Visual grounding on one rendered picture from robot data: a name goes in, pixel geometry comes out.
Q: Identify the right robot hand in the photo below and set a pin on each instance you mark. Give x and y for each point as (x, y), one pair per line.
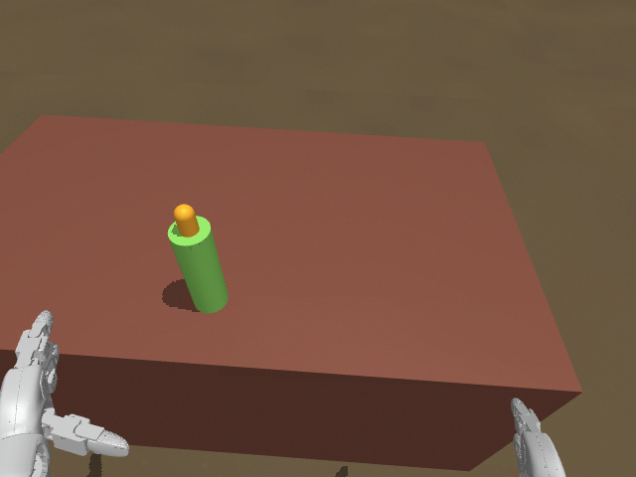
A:
(536, 453)

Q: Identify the left robot arm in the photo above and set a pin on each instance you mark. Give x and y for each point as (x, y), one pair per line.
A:
(25, 455)

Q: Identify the bottle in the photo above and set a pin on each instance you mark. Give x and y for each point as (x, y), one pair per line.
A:
(194, 246)

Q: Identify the left robot hand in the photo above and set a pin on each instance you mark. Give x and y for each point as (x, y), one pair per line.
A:
(26, 404)

